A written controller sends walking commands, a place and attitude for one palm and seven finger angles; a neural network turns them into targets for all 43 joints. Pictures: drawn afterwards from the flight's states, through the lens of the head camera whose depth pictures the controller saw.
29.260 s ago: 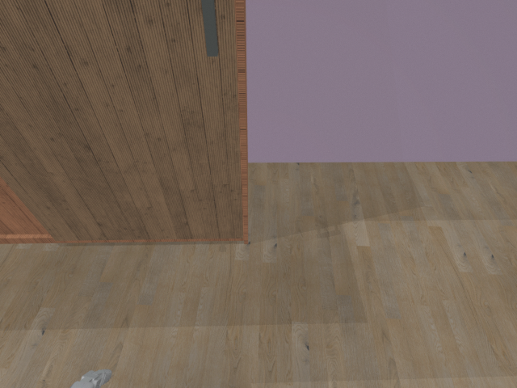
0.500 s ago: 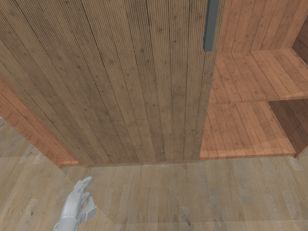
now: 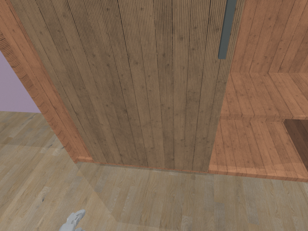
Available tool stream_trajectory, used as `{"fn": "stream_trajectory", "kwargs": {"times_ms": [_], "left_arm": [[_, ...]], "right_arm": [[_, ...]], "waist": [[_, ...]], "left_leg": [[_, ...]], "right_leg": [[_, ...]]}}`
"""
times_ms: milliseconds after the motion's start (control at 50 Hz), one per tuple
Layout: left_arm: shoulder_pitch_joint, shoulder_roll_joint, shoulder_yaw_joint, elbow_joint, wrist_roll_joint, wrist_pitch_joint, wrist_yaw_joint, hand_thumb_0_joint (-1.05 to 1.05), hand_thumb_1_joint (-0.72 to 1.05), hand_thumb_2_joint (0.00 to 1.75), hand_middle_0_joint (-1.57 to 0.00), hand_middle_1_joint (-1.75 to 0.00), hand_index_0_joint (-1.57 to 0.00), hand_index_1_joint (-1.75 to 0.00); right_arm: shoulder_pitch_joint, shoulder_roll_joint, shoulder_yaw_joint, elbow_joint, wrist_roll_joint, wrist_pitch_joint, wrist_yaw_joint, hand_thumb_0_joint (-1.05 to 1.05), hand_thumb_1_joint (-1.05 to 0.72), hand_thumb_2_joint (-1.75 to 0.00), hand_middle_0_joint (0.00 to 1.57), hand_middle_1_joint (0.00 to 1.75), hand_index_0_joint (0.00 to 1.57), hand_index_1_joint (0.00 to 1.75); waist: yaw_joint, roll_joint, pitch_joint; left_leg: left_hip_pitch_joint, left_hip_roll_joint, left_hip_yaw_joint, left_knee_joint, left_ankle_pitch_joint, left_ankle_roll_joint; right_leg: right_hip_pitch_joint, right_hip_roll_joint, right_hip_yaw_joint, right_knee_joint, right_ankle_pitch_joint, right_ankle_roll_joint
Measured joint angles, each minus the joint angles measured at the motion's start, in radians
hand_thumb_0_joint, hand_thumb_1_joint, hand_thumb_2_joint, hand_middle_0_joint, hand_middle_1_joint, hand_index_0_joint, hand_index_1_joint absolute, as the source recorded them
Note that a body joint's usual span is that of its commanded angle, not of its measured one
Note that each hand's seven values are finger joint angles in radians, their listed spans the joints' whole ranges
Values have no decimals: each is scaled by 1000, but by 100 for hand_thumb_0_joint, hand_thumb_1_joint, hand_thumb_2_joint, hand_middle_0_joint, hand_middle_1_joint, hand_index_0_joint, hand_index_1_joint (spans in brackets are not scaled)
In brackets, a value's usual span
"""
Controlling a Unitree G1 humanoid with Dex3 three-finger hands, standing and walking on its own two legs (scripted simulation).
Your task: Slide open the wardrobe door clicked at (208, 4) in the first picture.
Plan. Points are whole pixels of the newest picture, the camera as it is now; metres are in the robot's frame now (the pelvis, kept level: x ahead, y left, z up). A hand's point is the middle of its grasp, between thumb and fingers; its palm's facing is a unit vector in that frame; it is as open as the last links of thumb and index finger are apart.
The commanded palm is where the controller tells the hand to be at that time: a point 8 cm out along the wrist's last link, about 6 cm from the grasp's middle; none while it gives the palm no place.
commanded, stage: stop stepping back and stand still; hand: right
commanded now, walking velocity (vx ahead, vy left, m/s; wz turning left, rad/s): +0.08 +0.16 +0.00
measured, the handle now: (226, 23) +0.67 -0.22 +0.27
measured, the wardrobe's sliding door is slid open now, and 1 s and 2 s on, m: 0.64 0.64 0.64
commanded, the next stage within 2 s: let the arm hang, fingers relaxed in 0.94 s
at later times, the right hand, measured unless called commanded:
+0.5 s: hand out of the picture +0.21 -0.31 +0.15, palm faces +0.53 +0.80 -0.27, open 7.5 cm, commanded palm +0.14 -0.34 +0.20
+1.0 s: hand out of the picture +0.23 -0.32 +0.15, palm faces +0.44 +0.80 -0.40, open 7.5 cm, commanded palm +0.16 -0.35 +0.20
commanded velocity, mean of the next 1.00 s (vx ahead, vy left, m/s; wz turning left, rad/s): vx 0.03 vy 0.02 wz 0.00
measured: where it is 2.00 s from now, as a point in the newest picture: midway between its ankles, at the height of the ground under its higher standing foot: outside the picture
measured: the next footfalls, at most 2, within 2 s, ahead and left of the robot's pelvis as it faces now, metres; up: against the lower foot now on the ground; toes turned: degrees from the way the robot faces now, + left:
left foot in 0.24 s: +0.00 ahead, +0.07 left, +0.00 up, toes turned +2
right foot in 0.48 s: +0.07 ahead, -0.17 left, +0.00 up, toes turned -6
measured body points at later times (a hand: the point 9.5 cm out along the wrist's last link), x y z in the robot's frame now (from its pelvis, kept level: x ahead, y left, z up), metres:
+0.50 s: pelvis +0.01 -0.04 +0.01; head -0.01 -0.06 +0.46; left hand +0.16 +0.22 -0.07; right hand +0.17 -0.35 +0.17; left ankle -0.06 +0.07 -0.72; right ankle +0.03 -0.17 -0.72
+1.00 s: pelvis +0.03 -0.05 +0.02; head +0.05 -0.06 +0.47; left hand +0.20 +0.19 -0.06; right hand +0.20 -0.36 +0.18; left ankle -0.04 +0.07 -0.72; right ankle +0.03 -0.17 -0.72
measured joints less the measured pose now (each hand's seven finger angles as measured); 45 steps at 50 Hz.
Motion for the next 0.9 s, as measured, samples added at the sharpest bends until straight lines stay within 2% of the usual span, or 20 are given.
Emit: {"fn": "stream_trajectory", "kwargs": {"times_ms": [20, 40, 80, 120, 180, 220, 240, 280, 320, 360, 400, 460, 500, 540, 600, 640, 680, 720, 760, 900], "left_arm": [[-8, 0, 1, 2, 5, -3, 1, 1, 90, 90, -20, -30, -20, -30], [-11, -3, 2, 0, 10, -8, -2, 1, 90, 90, -20, -30, -20, -30], [-4, -18, -2, -15, 16, -25, -14, 1, 90, 90, -20, -30, -20, -30], [9, -32, -12, -33, 24, -44, -28, 1, 90, 90, -20, -30, -20, -30], [35, -37, -14, -70, 28, -49, -40, 1, 90, 90, -20, -30, -20, -30], [44, -33, -6, -93, 30, -35, -38, 1, 90, 90, -20, -30, -20, -30], [42, -28, 0, -101, 30, -25, -35, 1, 90, 90, -20, -31, -20, -30], [12, -8, 14, -71, 31, 5, -28, 1, 90, 90, -20, -31, -20, -30], [-3, 5, 21, -23, 28, 29, -24, 1, 90, 90, -20, -31, -20, -30], [6, 10, 19, 2, 17, 35, -20, 1, 90, 90, -20, -30, -20, -30], [15, 16, 14, 11, 13, 27, -11, 1, 90, 90, -20, -30, -20, -30], [10, 32, 13, 3, 17, -3, 1, 1, 90, 90, -20, -30, -20, -30], [-14, 36, 18, -10, 19, -24, 4, 1, 90, 90, -20, -30, -20, -30], [-56, 16, 19, -32, 17, -32, 1, 1, 90, 90, -20, -30, -20, -30], [-101, -27, 7, -84, 22, -55, -13, 1, 90, 90, -20, -30, -20, -30], [-114, -50, -7, -113, 19, -64, -25, 1, 90, 90, -20, -30, -20, -30], [-121, -60, -21, -127, 13, -63, -37, 1, 90, 90, -20, -30, -20, -30], [-121, -62, -29, -126, 8, -50, -45, 1, 90, 90, -20, -30, -20, -30], [-116, -56, -30, -118, 3, -35, -47, 1, 90, 90, -20, -30, -20, -30], [-83, -10, -13, -77, -4, 13, -19, 1, 90, 90, -21, -31, -20, -30]], "right_arm": [[-32, 15, 1, 37, 1, 16, -5, 1, -88, -89, 21, 30, 21, 30], [-56, 25, 6, 62, 1, 33, -8, 1, -88, -89, 20, 30, 21, 30], [-66, 29, 20, 47, 4, 56, -5, 2, -89, -89, 20, 30, 20, 30], [-8, 17, 28, -31, 3, 44, -1, 2, -89, -89, 20, 30, 20, 30], [141, -20, 27, -154, -4, 6, 12, 2, -89, -89, 20, 30, 20, 30], [217, -61, 8, -197, -11, -9, 17, 2, -89, -89, 20, 30, 20, 30], [238, -86, -10, -206, -15, -15, 17, 2, -89, -89, 21, 30, 21, 30], [225, -89, -23, -176, -15, -21, 19, 1, -88, -89, 21, 30, 21, 30], [171, -67, -23, -95, -18, -28, 15, 1, -88, -89, 21, 30, 21, 30], [103, -29, -17, 3, -20, -20, 4, 1, -88, -89, 21, 30, 21, 30], [40, 22, -3, 76, -23, 1, -11, 1, -88, -89, 21, 30, 21, 30], [-11, 98, 51, 80, -28, 30, -27, 1, -89, -89, 20, 30, 20, 30], [-18, 121, 89, 20, -29, 35, -26, 2, -89, -89, 20, 30, 20, 30], [-13, 105, 99, -46, -31, 26, -22, 2, -89, -89, 20, 30, 20, 30], [15, 18, 54, -128, -28, -4, -11, 2, -89, -89, 20, 30, 20, 30], [26, -45, 3, -158, -23, -27, -10, 2, -88, -89, 21, 30, 21, 30], [51, -78, -44, -160, -17, -50, -11, 2, -88, -89, 21, 30, 21, 30], [88, -80, -66, -141, -9, -58, -13, 1, -88, -89, 21, 30, 21, 30], [117, -64, -60, -109, -3, -52, -13, 1, -88, -89, 21, 30, 21, 30], [114, 37, 53, 9, -9, 30, -3, 1, -89, -89, 20, 30, 21, 30]], "waist": [[11, -6, 18], [22, -10, 35], [40, -10, 63], [55, -9, 76], [65, -24, 62], [55, -26, 47], [41, -17, 39], [-1, -36, 42], [-17, -48, 32], [-20, -45, 6], [-23, -40, -5], [-24, -37, 16], [-20, -25, 47], [-21, 3, 85], [-2, 9, 121], [5, 1, 136], [5, -21, 134], [2, -48, 118], [-1, -65, 101], [-14, -64, 78]], "left_leg": [[-43, -12, -12, 84, -18, 11], [-81, -26, -18, 144, -23, 22], [-135, -51, -5, 177, -6, 36], [-159, -71, 33, 126, 24, 40], [-125, -89, 110, -48, 36, 49], [-69, -80, 130, -173, 30, 68], [-55, -66, 111, -226, 29, 93], [-81, -58, 106, -216, 194, 105], [-79, -51, 110, -189, 214, 86], [-61, -36, 120, -186, 183, 61], [-43, -21, 130, -178, 159, 48], [-28, 2, 147, -131, 115, 31], [-41, 26, 150, -63, 71, 11], [-66, 45, 107, -3, 82, 6], [-99, 28, 60, 23, 65, 4], [-96, 13, 61, -46, 109, 4], [-78, 2, 66, -113, 118, 9], [-75, -8, 65, -147, 130, 11], [-74, -5, 61, -160, 135, 9], [-52, 17, 59, -158, 122, -4]], "right_leg": [[14, 0, -2, -23, 14, 3], [34, 1, -1, -61, 32, 20], [81, 2, 9, -168, 87, 58], [119, -5, 14, -268, 128, 74], [131, -13, 15, -333, 115, 79], [96, 1, 3, -286, 48, 97], [49, 12, -14, -207, -25, 113], [-51, 4, 10, 60, -110, 130], [-101, -16, 29, 258, -97, 136], [-97, -50, 34, 302, -69, 132], [-48, -88, 34, 229, -72, 122], [64, -123, 34, 29, -52, 105], [116, -113, 31, -49, -41, 127], [122, -95, 9, -35, -64, 129], [121, -92, 3, -57, -55, 121], [116, -92, 12, -78, -41, 123], [107, -98, 19, -87, -37, 128], [102, -107, 18, -100, -36, 131], [102, -105, 14, -108, -35, 130], [137, -83, 6, -134, -38, 120]]}}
